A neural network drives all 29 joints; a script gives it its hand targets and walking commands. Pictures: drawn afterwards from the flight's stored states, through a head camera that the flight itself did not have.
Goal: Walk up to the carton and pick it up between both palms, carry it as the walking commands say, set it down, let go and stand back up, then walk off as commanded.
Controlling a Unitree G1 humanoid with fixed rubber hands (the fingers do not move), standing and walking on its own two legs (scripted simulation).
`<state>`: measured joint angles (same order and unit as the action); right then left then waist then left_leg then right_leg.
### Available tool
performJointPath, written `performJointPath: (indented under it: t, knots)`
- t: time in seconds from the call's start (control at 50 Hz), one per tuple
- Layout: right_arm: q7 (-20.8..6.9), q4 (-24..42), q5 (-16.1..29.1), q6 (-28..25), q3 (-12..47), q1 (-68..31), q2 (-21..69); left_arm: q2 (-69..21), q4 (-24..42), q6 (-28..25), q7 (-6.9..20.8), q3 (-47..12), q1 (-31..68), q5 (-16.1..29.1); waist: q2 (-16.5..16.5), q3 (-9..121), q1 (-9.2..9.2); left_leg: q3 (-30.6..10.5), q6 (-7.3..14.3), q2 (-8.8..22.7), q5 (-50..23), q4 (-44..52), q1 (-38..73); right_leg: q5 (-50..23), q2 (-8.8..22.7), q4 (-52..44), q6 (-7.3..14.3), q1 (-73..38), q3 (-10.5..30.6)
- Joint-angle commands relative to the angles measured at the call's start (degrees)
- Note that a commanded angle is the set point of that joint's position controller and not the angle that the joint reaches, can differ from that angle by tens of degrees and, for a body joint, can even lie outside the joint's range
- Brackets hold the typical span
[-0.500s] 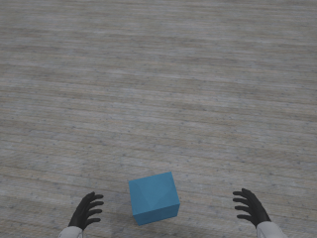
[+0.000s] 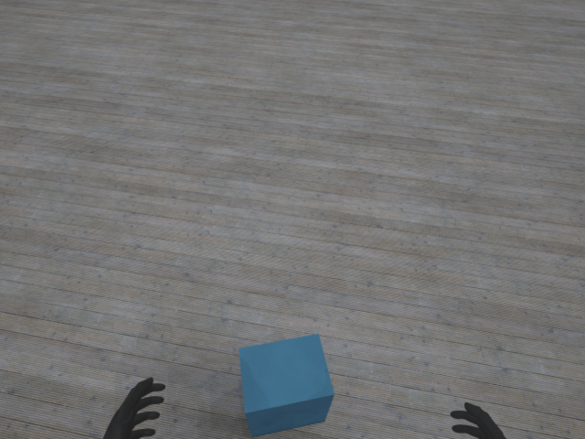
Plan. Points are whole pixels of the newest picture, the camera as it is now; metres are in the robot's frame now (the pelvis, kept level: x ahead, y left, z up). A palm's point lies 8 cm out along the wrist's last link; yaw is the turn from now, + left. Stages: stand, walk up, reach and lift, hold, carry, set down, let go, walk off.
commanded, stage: stand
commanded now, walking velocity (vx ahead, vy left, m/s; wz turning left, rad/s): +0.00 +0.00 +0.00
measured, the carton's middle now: (284, 387) +0.37 +0.03 -0.63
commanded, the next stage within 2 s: walk off in 1.72 s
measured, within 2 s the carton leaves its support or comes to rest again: neither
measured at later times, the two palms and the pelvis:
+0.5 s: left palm out of the picture +0.08 +0.29 -0.13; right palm (466, 438) +0.15 -0.23 -0.12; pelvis +0.05 +0.02 -0.02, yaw +5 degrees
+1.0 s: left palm out of the picture +0.01 +0.28 -0.14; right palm out of the picture +0.11 -0.24 -0.12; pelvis +0.04 +0.02 -0.01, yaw +7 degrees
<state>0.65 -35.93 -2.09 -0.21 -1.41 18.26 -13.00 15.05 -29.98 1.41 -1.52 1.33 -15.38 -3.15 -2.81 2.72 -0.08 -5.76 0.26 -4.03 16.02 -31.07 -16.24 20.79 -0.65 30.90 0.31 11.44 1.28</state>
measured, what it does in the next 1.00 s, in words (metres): stands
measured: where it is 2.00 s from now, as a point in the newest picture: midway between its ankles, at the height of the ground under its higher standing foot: outside the picture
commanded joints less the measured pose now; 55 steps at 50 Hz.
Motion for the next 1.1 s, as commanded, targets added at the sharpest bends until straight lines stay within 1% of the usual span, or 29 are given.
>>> performJointPath:
  t: [0.0,0.02,0.06,0.1,0.14,0.18,0.24,0.3,0.38,0.5,0.58,0.76,0.94,1.08]
  knots:
    - [-0.6,1.5,0.3,-3.8,-1.9,-3.0,-6.3,6.8,0.7,-4.8,-0.5,2.0,0.7,0.2,4.6,0.2,-1.14,-6.6,-0.6,4.7,2.8,7.2,-7.7,6.0,6.2,-5.0,0.6,-0.5,5.6]
    - [-0.9,1.0,0.2,-4.1,-1.9,-2.9,-6.4,6.6,0.0,-5.2,-0.5,1.9,0.9,0.3,4.1,0.9,-1.08,-7.4,-0.2,4.9,0.3,6.4,-6.8,4.4,6.1,-4.4,0.4,-0.1,5.3]
    - [-0.8,-0.5,0.2,-4.2,-1.9,-1.3,-6.8,6.7,-1.2,-5.5,-0.6,1.9,0.4,0.5,4.5,1.4,-1.12,-8.4,0.6,5.0,-6.4,4.4,-5.9,0.8,5.8,-3.0,-0.1,0.0,4.3]
    - [-0.5,-1.7,0.2,-4.1,-1.9,0.7,-7.4,7.3,-2.5,-5.4,-0.8,1.8,-1.4,0.8,4.6,2.5,-1.22,-8.6,1.2,4.9,-14.5,2.1,-4.5,-3.5,5.5,-1.5,-0.5,-0.1,3.4]
    - [-0.1,-2.7,0.4,-3.9,-1.8,2.6,-7.8,7.7,-3.7,-5.1,-1.1,1.7,-3.2,1.2,4.0,3.5,-1.26,-8.3,1.7,4.7,-20.4,0.0,-3.5,-8.1,5.5,0.0,-0.7,-0.6,2.4]
    - [0.2,-3.4,0.6,-3.6,-1.7,3.8,-8.0,7.8,-4.6,-4.6,-1.3,1.5,-4.4,1.6,3.0,3.5,-1.21,-7.8,2.0,4.3,-22.5,-1.5,-3.5,-12.7,5.7,1.1,-0.7,-1.0,1.6]
    - [0.6,-4.0,0.8,-3.0,-1.5,4.8,-8.1,8.1,-5.7,-3.8,-1.6,1.2,-5.6,1.8,1.7,2.6,-1.11,-7.3,2.3,3.9,-23.7,-3.2,-4.2,-18.6,6.0,2.4,-0.5,-1.7,0.6]
    - [1.0,-4.4,0.9,-2.4,-1.3,4.9,-8.2,8.4,-6.6,-3.0,-1.9,1.1,-6.6,2.0,1.5,2.1,-1.16,-7.2,2.6,3.6,-24.8,-4.4,-4.5,-21.2,5.9,3.3,-0.3,-2.2,-0.5]
    - [1.3,-4.9,1.0,-1.7,-1.2,4.4,-8.2,8.5,-7.8,-2.1,-2.2,1.1,-7.3,2.1,2.2,1.5,-1.29,-7.8,3.0,3.4,-26.2,-5.3,-4.5,-20.6,5.6,3.8,-0.1,-2.3,-1.6]
    - [1.8,-5.6,1.0,-0.9,-1.0,3.8,-8.3,8.4,-9.9,-1.1,-2.4,1.1,-8.0,2.1,3.6,0.7,-1.42,-9.4,3.6,3.3,-26.9,-5.2,-4.2,-16.4,5.1,3.6,0.0,-2.5,-2.6]
    - [2.0,-6.2,1.0,-0.5,-0.8,3.7,-8.4,8.2,-11.5,-0.6,-2.3,1.1,-8.2,2.1,3.8,0.0,-1.43,-10.3,3.9,3.2,-25.5,-4.6,-4.3,-14.6,5.0,2.7,0.2,-3.1,-2.8]
    - [2.3,-8.1,1.1,-0.1,-0.5,4.0,-8.3,7.8,-15.5,0.1,-2.1,1.0,-8.6,2.0,3.3,-1.7,-1.38,-10.7,3.8,2.7,-21.5,-3.5,-4.9,-14.5,5.5,0.4,0.9,-5.3,-3.3]
    - [2.4,-10.6,1.1,0.3,-0.1,4.4,-7.8,6.9,-19.4,0.4,-1.8,1.0,-9.1,2.0,3.9,-3.6,-1.35,-11.6,4.0,2.8,-19.6,-1.7,-5.0,-11.8,5.3,-1.4,1.2,-6.6,-3.6]
    - [2.4,-12.9,1.2,0.4,0.3,4.6,-6.8,6.0,-22.5,0.5,-1.7,0.9,-9.4,1.9,3.6,-4.7,-1.28,-11.2,3.8,2.7,-18.3,-0.9,-5.0,-12.4,5.7,-2.9,1.6,-7.9,-3.6]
